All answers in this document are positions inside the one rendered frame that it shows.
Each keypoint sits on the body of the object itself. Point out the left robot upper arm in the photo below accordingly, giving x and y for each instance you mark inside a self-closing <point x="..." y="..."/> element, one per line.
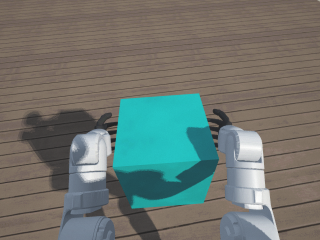
<point x="88" y="228"/>

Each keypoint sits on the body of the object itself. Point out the right robot forearm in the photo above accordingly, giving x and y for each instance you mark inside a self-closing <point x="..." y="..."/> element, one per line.
<point x="244" y="158"/>

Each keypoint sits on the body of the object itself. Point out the robot right hand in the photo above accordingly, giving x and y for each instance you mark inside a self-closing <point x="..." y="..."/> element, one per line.
<point x="224" y="122"/>

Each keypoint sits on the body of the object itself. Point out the carton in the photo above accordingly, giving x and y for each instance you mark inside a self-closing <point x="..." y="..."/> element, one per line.
<point x="164" y="152"/>

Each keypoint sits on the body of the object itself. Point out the right robot upper arm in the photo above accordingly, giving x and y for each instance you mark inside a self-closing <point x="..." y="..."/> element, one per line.
<point x="236" y="225"/>

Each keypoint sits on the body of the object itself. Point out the left robot forearm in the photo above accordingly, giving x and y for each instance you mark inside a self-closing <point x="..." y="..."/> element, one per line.
<point x="87" y="190"/>

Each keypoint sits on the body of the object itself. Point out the robot left hand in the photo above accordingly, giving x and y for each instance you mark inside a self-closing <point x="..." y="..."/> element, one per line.
<point x="102" y="125"/>

